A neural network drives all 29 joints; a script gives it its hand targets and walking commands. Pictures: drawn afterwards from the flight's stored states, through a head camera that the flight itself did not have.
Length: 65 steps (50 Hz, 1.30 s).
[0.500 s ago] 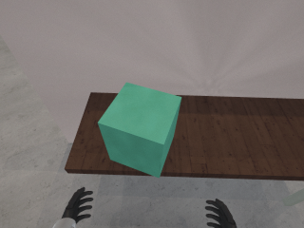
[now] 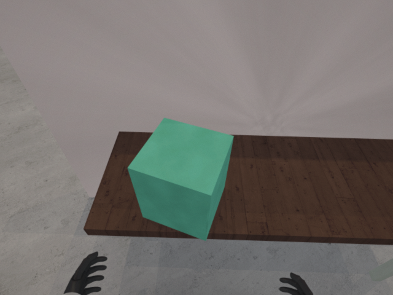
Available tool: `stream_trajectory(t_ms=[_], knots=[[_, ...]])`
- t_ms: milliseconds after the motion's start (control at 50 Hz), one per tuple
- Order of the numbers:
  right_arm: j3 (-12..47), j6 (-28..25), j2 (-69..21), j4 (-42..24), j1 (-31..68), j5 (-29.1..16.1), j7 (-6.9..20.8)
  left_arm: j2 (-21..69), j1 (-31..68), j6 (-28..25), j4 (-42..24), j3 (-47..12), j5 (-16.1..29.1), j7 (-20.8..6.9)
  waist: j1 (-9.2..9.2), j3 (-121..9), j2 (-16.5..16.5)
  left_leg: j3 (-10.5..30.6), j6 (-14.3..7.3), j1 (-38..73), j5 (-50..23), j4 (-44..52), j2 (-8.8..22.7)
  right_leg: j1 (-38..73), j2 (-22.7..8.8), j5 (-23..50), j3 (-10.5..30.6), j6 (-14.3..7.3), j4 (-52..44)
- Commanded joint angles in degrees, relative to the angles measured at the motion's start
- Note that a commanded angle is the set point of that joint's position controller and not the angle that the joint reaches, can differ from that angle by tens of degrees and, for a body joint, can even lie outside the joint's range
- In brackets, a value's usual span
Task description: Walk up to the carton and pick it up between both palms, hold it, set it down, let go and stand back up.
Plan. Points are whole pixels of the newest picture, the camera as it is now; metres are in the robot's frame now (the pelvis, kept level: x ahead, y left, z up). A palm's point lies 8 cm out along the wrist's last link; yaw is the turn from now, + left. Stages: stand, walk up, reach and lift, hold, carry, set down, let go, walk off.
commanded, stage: stand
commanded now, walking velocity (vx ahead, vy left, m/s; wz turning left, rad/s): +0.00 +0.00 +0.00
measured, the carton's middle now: (185, 179) +0.46 +0.04 -0.09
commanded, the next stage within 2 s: none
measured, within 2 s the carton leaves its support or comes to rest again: neither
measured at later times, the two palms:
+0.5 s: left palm out of the picture +0.12 +0.28 -0.09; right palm out of the picture +0.09 -0.25 -0.11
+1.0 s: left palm out of the picture +0.08 +0.28 -0.10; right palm out of the picture +0.05 -0.25 -0.13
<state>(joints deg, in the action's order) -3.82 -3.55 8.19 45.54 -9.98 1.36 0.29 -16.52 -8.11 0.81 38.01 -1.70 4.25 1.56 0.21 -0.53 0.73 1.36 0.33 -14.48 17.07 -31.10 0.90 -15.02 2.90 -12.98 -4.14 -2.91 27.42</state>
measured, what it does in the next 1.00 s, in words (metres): stands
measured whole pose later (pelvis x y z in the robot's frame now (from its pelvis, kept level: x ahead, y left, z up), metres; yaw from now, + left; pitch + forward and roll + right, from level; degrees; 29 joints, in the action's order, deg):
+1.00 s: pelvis -0.02 -0.01 +0.00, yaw +0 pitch -1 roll +0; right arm -3.3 -1.5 12.4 57.4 -11.3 1.4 0.3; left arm -19.7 -8.1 -2.6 57.3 -1.7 4.2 0.5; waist 0.2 -3.1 1.4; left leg 1.4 0.6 -14.2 13.8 -28.7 0.8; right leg -15.0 2.8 -10.2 -4.1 -3.3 25.8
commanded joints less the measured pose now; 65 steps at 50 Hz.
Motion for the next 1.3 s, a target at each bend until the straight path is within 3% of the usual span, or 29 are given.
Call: stream_trajectory(t_ms=[0,40,180,200,220,240,260,300,340,440,480,500,520,580,660,720,740,780,820,860,900,960,980,1000,1020,1140,1180,1240,1280], knots=[[-1.0,-0.5,17.3,-2.2,-0.1,1.5,-0.8,-10.8,-0.9,-4.5,-0.1,4.4,-7.1,-1.0,-0.35,-9.0,5.1,5.4,-1.6,0.5,-4.8,9.3,4.4,8.5,-9.1,9.4,9.3,0.5,-2.8],[-0.9,-0.4,17.2,-0.9,1.1,1.5,-0.4,-11.6,-0.2,-4.9,1.7,4.1,-7.3,-0.9,-1.01,-7.9,4.0,7.2,-1.8,0.4,-0.8,10.3,5.2,7.4,-8.7,6.0,9.5,0.3,-2.8],[-0.7,-0.2,20.3,1.4,0.3,0.8,-0.4,-13.9,-0.4,-5.5,5.9,3.6,-6.7,-1.0,-0.62,-5.6,6.2,7.1,-1.7,3.0,-10.0,9.5,4.9,6.7,-9.7,12.4,10.4,0.1,-3.7],[-0.8,0.0,19.8,2.1,-0.1,0.9,-0.3,-13.8,0.4,-5.4,7.0,3.3,-6.8,-0.9,-0.61,-8.9,4.4,6.5,-2.0,4.8,-11.0,8.9,5.4,7.9,-9.6,13.2,9.8,-0.1,-2.6],[-0.2,0.0,19.9,2.0,-1.5,0.7,-0.2,-14.4,0.9,-5.6,6.7,3.6,-6.7,-0.9,-0.22,-8.0,6.4,7.4,-1.7,3.9,-12.0,9.1,5.1,7.8,-9.4,13.1,10.1,0.1,-2.6],[-0.7,0.0,21.0,3.0,1.3,1.5,-0.5,-13.6,0.3,-5.4,7.8,3.1,-6.5,-0.9,-1.58,-7.6,6.8,6.5,-1.7,3.1,-12.7,9.2,5.2,8.8,-9.1,12.4,9.1,0.1,-3.3],[-0.3,0.2,19.9,2.0,0.6,0.6,-0.5,-14.4,1.5,-5.7,7.8,3.1,-6.7,-0.9,-0.12,-8.2,7.7,6.6,-1.4,4.4,-13.2,9.3,5.5,8.5,-9.9,15.2,10.2,0.2,-3.8],[-0.2,0.4,20.1,3.4,-0.6,0.4,-0.6,-14.7,1.4,-5.7,8.8,2.8,-6.6,-0.7,-0.04,-6.7,5.2,6.7,-1.6,3.8,-13.2,9.5,5.1,8.5,-9.6,15.1,10.2,0.3,-4.2],[0.2,0.4,18.8,4.6,-0.9,0.1,-0.9,-15.5,2.7,-5.8,10.3,3.2,-7.0,-0.8,0.54,-8.1,6.5,7.2,-1.9,4.9,-13.7,9.9,5.7,8.0,-9.6,14.8,10.1,-0.1,-3.9],[-0.4,0.5,20.8,5.5,1.3,0.6,-0.7,-14.9,1.0,-5.1,12.6,3.2,-6.4,-0.7,-1.28,-3.8,6.4,8.1,-2.5,1.8,-9.1,11.6,5.8,7.5,-9.3,10.9,10.1,-0.2,-5.0],[-0.2,0.6,20.6,5.9,0.8,0.7,-0.8,-14.3,1.3,-5.4,12.5,3.0,-6.6,-0.7,-0.72,-6.0,9.5,7.1,-2.3,3.4,-7.2,11.6,5.6,7.6,-9.6,9.8,10.1,-0.5,-5.2],[0.5,0.6,18.9,6.6,-1.1,0.8,-0.8,-15.2,2.0,-5.6,12.8,2.9,-6.7,-0.9,0.31,-4.9,6.4,7.7,-2.4,1.8,-6.2,12.7,5.8,9.2,-9.2,7.7,9.9,-0.3,-5.4],[0.3,0.5,20.8,6.5,1.0,0.9,-0.9,-15.5,1.1,-5.8,13.3,3.0,-6.4,-1.1,-0.88,-3.1,8.2,7.8,-2.8,0.6,-6.5,12.4,6.2,7.3,-9.4,9.8,10.7,-0.5,-5.5],[0.4,0.5,20.0,6.9,1.0,0.6,-1.0,-13.9,1.8,-5.5,14.2,2.8,-6.7,-1.0,-0.67,-2.7,5.2,7.7,-2.7,0.6,-3.4,12.5,5.5,7.7,-9.4,6.0,10.6,-0.7,-7.0],[0.4,0.8,20.2,8.1,1.9,0.6,-0.5,-15.8,1.3,-5.5,15.3,3.4,-6.4,-1.0,-0.65,-4.6,7.8,7.1,-2.3,1.9,-4.5,13.4,5.6,7.8,-9.6,7.3,11.3,-0.6,-7.0],[0.3,0.6,20.1,8.9,-0.5,0.1,-0.5,-15.9,1.7,-5.4,16.1,3.3,-6.8,-0.8,0.22,-3.0,4.1,6.8,-2.3,2.8,-3.2,13.0,5.3,6.3,-10.1,2.9,12.0,-0.7,-8.4],[-0.1,0.7,21.6,8.7,-0.8,0.2,-0.4,-14.2,0.2,-5.4,15.8,2.9,-6.0,-0.8,-0.91,-4.7,6.5,6.8,-2.3,2.5,-2.1,12.6,5.4,7.1,-10.1,2.8,11.9,-0.8,-8.9],[0.4,0.6,20.2,8.8,-0.6,0.4,-0.6,-15.4,1.8,-5.5,16.3,2.8,-6.4,-1.0,0.57,-1.9,5.4,7.9,-3.0,1.1,-0.3,13.2,5.7,5.7,-10.1,1.4,12.2,-1.0,-9.3],[0.3,0.8,20.2,10.0,0.7,0.6,-0.4,-16.4,2.0,-5.5,17.1,3.6,-6.5,-1.0,-0.19,-1.1,8.6,6.7,-2.5,0.4,-0.8,13.2,4.8,5.8,-10.1,2.8,12.4,-0.6,-9.1],[-0.2,0.9,21.8,9.6,0.3,0.3,-0.3,-15.9,1.2,-5.6,17.5,3.3,-6.3,-1.0,-0.65,-3.0,8.2,7.0,-2.3,1.1,-2.5,13.7,5.1,7.3,-10.0,3.8,11.7,-0.6,-8.3],[0.3,0.8,21.1,10.2,-0.7,-0.1,-0.1,-15.4,1.1,-5.6,17.8,3.1,-6.2,-0.8,-0.11,-1.8,4.4,8.0,-2.8,1.3,-1.3,13.8,5.4,6.1,-10.2,0.9,12.1,-0.5,-9.3],[0.3,0.9,21.0,10.0,1.2,0.0,-0.6,-13.9,1.9,-5.2,17.8,2.7,-6.1,-1.1,-0.04,-1.1,6.7,8.1,-3.3,-0.4,1.8,14.2,5.8,5.5,-9.6,-0.2,11.5,-0.6,-9.5],[0.6,0.8,20.2,10.2,1.3,0.3,-0.6,-14.7,0.9,-5.2,18.7,2.7,-6.2,-1.1,-0.96,-0.7,4.4,8.6,-3.4,-1.1,1.7,14.4,5.5,6.4,-9.1,-0.6,11.5,-0.5,-9.0],[0.6,0.8,20.2,10.1,0.5,-0.1,-0.4,-15.2,2.0,-5.6,18.4,3.1,-6.4,-1.0,0.33,-1.8,6.3,7.7,-3.1,-0.8,1.6,13.6,5.4,6.6,-9.8,-1.3,12.5,-0.5,-10.3],[0.1,1.0,20.7,10.9,-0.2,0.3,-0.5,-15.9,0.5,-5.3,19.1,3.2,-6.6,-1.0,-0.29,-1.7,5.1,7.6,-2.9,0.0,1.7,13.9,5.3,5.7,-9.7,-3.0,12.2,-0.5,-10.1],[0.3,1.2,20.6,11.2,-1.2,-0.1,-0.3,-16.5,1.9,-5.1,18.8,3.8,-6.6,-0.9,0.43,-1.5,6.1,7.6,-3.1,-0.3,0.9,13.6,5.4,6.3,-10.1,-1.2,12.4,-0.8,-9.7],[0.1,0.9,20.9,10.3,1.1,0.3,-0.5,-14.3,1.2,-5.2,19.1,2.8,-6.0,-1.0,-0.53,-1.7,8.3,7.5,-3.2,-0.8,0.9,14.1,5.7,6.2,-10.2,-0.7,11.7,-0.8,-9.4],[0.1,1.0,20.7,10.7,0.1,0.0,-0.4,-16.2,1.6,-5.5,18.9,3.2,-6.0,-0.8,-0.19,-2.6,3.4,7.7,-2.9,0.7,-3.3,13.8,5.4,7.9,-10.4,4.9,11.7,-0.5,-8.6],[0.1,0.7,21.1,11.1,-0.3,-0.5,-0.6,-16.2,1.3,-5.5,19.9,2.9,-5.7,-0.9,0.74,-4.7,4.7,7.1,-2.8,2.8,-4.7,13.3,5.7,8.5,-10.2,5.1,11.6,-0.2,-9.5]])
